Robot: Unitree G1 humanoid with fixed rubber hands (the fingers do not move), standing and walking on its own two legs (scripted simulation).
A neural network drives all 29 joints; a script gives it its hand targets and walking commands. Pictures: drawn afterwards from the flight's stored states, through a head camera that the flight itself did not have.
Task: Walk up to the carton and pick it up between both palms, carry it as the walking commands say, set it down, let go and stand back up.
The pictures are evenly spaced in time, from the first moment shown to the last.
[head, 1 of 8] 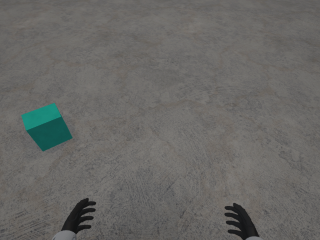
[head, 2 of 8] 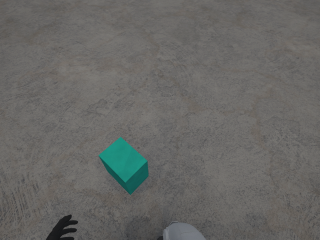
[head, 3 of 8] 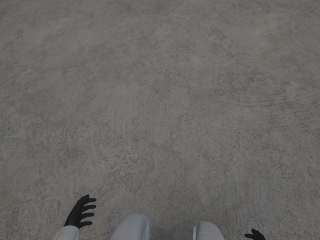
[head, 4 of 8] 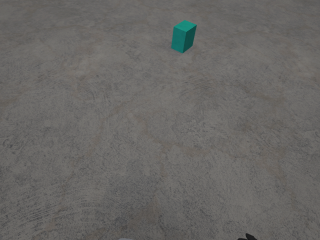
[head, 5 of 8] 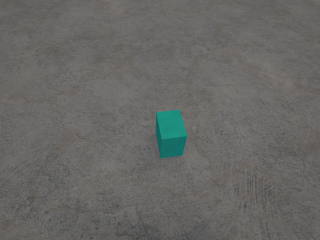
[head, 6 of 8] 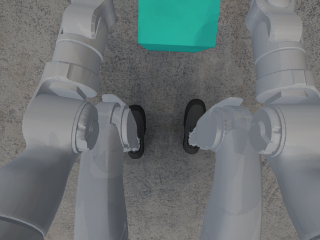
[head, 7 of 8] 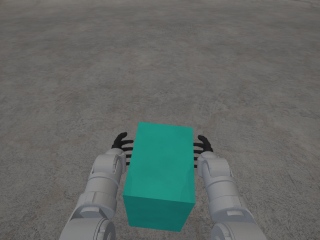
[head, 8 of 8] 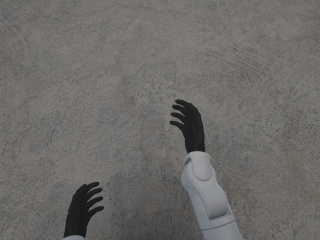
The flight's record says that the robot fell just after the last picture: yes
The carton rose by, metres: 0.68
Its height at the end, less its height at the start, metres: -0.05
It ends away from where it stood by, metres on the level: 3.09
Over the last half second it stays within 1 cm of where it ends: yes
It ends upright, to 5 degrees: no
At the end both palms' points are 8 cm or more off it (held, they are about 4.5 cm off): yes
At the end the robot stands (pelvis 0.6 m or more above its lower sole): no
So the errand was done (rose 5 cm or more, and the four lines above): no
